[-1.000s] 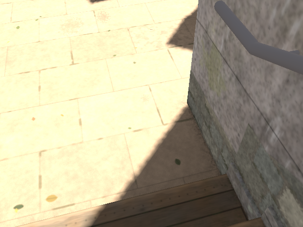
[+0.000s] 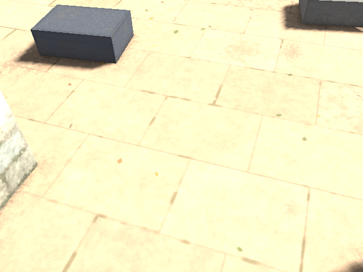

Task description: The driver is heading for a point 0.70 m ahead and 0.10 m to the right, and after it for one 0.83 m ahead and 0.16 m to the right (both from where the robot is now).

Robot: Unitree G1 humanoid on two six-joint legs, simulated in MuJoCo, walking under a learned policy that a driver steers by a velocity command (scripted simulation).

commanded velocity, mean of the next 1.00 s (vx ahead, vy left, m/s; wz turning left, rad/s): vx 0.67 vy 0.00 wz -0.32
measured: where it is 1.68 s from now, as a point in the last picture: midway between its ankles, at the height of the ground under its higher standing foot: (226, 211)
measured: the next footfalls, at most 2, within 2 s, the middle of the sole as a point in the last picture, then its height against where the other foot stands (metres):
left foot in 0.30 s outside the picture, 0.15 m lower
right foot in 0.62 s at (237, 233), level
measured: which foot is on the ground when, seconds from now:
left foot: up 0.00-0.28, down 0.30-0.62, up 0.64-1.00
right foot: down 0.00-0.30, up 0.32-0.60, down 0.62-1.00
